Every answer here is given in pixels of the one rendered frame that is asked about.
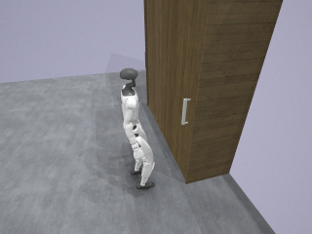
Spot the right robot thigh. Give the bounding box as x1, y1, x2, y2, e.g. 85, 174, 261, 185
131, 136, 154, 166

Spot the wardrobe door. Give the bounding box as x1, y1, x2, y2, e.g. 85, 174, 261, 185
146, 0, 164, 127
161, 0, 209, 179

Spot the handle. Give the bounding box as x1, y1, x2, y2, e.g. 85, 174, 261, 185
144, 52, 147, 68
181, 98, 191, 125

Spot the right robot hand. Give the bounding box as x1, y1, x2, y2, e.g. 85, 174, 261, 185
134, 149, 146, 164

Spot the left robot thigh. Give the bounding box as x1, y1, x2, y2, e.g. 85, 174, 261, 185
136, 124, 148, 143

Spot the robot right forearm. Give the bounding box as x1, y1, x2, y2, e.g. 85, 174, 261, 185
125, 125, 139, 151

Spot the robot right upper arm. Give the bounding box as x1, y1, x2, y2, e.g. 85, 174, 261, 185
123, 97, 137, 130

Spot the robot thigh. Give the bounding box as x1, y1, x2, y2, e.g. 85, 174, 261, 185
131, 136, 154, 166
136, 124, 148, 143

